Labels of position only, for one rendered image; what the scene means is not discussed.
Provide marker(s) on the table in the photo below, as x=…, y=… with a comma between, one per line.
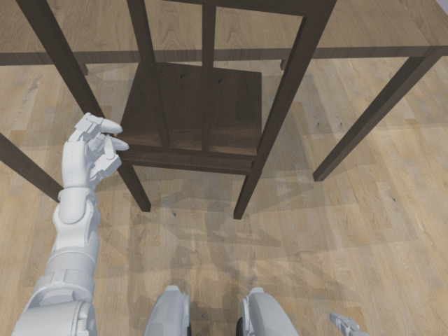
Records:
x=101, y=32

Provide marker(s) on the robot right thigh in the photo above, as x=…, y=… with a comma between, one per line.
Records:
x=264, y=316

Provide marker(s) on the robot thigh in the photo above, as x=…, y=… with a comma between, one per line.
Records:
x=264, y=316
x=169, y=315

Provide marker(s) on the left robot forearm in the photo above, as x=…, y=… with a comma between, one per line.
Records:
x=70, y=268

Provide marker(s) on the robot left upper arm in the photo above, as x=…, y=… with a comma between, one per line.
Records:
x=74, y=318

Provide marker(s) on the robot left hand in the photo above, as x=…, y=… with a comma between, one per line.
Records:
x=79, y=157

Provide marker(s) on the robot left thigh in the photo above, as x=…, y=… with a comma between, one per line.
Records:
x=169, y=315

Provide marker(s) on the chair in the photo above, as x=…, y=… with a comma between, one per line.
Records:
x=197, y=118

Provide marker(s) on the robot right hand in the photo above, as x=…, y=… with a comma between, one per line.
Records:
x=347, y=325

